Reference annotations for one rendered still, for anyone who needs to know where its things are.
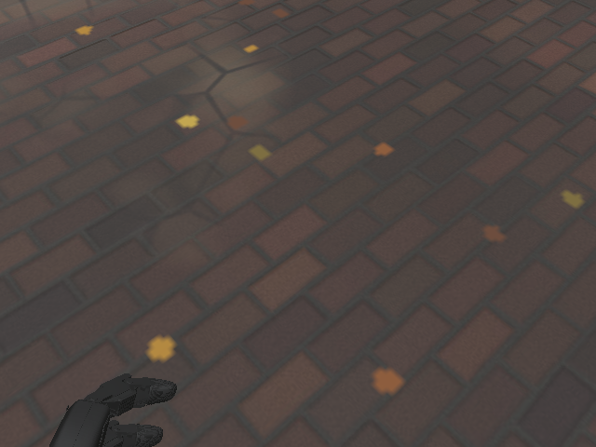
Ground left robot hand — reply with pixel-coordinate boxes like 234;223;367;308
49;373;177;447

